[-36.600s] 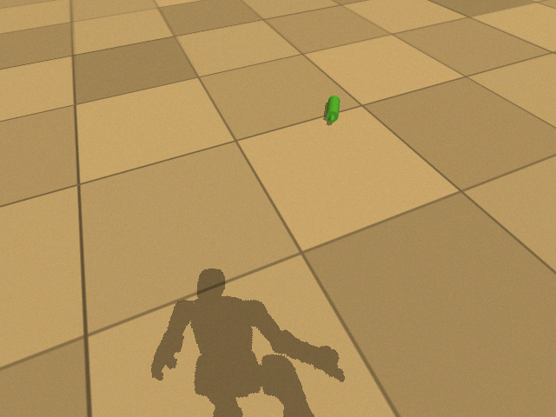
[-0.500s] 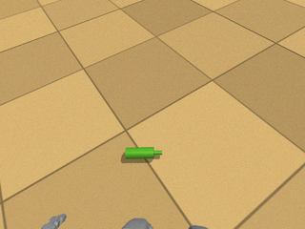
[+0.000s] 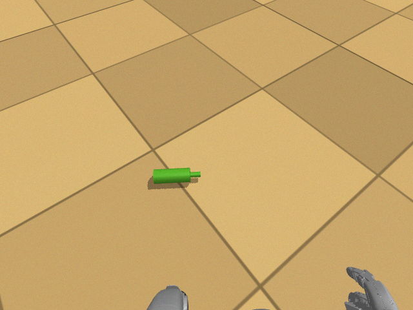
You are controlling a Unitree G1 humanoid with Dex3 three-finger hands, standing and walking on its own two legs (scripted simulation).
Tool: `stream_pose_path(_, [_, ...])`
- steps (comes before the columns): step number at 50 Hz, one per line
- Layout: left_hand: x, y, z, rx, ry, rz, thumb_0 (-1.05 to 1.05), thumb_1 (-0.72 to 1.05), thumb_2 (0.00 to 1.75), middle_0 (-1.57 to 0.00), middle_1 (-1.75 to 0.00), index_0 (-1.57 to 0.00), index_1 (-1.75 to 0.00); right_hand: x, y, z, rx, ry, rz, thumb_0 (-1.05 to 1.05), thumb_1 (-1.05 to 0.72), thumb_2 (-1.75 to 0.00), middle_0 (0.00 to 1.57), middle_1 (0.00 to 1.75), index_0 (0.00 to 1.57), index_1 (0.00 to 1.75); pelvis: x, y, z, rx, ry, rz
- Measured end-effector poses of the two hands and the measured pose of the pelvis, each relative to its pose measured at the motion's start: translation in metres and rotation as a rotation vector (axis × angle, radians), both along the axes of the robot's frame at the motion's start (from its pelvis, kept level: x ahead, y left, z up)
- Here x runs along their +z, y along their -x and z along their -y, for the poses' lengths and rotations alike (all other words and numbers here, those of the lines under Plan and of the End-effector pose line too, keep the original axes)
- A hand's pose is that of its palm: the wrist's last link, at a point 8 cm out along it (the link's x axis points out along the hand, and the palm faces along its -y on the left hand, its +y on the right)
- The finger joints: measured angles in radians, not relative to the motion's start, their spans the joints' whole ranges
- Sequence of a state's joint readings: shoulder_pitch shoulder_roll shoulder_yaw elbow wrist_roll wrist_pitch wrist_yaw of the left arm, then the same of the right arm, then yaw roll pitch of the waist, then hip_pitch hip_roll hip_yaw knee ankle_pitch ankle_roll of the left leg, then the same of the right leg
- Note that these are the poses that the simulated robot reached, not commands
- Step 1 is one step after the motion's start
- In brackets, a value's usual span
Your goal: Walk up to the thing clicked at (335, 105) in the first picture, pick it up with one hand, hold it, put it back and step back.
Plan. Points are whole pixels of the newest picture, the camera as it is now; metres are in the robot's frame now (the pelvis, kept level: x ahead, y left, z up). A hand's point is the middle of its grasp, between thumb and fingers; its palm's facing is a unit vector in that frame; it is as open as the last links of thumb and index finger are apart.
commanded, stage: step back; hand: left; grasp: from above
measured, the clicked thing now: (177, 175) +0.79 +0.20 -0.71
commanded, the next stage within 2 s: stand in 1.82 s
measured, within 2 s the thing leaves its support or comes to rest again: neither
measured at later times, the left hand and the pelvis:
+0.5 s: hand out of the picture -0.06 +0.25 -0.13, palm faces +0.08 -0.92 -0.38, open 7.4 cm; pelvis -0.18 -0.02 +0.01, yaw +5 degrees
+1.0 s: hand out of the picture -0.27 +0.23 -0.13, palm faces +0.11 -0.90 -0.42, open 7.4 cm; pelvis -0.30 -0.05 +0.01, yaw +6 degrees
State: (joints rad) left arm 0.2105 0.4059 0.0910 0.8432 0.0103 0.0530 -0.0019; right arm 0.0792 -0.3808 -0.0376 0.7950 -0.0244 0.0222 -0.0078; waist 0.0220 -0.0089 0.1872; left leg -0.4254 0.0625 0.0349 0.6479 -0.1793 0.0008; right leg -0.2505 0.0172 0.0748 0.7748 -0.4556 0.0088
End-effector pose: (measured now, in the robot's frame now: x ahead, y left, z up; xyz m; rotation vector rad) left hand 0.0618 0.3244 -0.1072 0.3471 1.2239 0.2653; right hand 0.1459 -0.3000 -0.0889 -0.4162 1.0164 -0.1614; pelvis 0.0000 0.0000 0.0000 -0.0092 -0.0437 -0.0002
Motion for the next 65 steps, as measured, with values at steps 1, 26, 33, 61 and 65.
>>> stream_pose_path(1, [0.000,0.009,0.004,-0.003,-0.006,0.002,0.01,0.90,0.90,-0.21,-0.30,-0.20,-0.30,-0.005,0.008,0.007,-0.006,-0.005,0.003,0.00,-0.90,-0.90,0.20,0.30,0.20,0.30,-0.004,0.008,0.005,-0.005,-0.001,0.001])
stream_pose_path(26, [0.013,0.142,0.030,0.014,0.013,0.146,0.01,0.90,0.89,-0.21,-0.30,-0.20,-0.30,-0.003,0.234,0.025,-0.010,0.014,-0.177,0.01,-0.90,-0.90,0.20,0.30,0.20,0.30,0.009,0.185,0.026,0.085,-0.001,0.002])
stream_pose_path(33, [0.006,0.216,0.050,-0.013,0.007,0.067,0.01,0.90,0.90,-0.21,-0.30,-0.20,-0.30,-0.002,0.252,0.049,-0.006,0.007,-0.057,0.01,-0.90,-0.90,0.20,0.30,0.20,0.30,0.004,0.234,0.045,0.026,-0.002,-0.007])
stream_pose_path(61, [0.021,0.327,0.060,0.056,-0.009,0.037,0.01,0.90,0.90,-0.21,-0.30,-0.20,-0.30,-0.014,0.372,0.064,-0.042,-0.071,-0.164,0.01,-0.90,-0.90,0.20,0.30,0.20,0.30,0.013,0.295,0.065,0.078,-0.028,0.006])
stream_pose_path(65, [0.022,0.316,0.074,0.056,-0.023,0.078,0.01,0.90,0.90,-0.21,-0.30,-0.20,-0.30,-0.023,0.361,0.078,-0.050,-0.059,-0.184,0.01,-0.90,-0.90,0.20,0.30,0.20,0.30,0.008,0.287,0.076,0.091,-0.003,0.011])
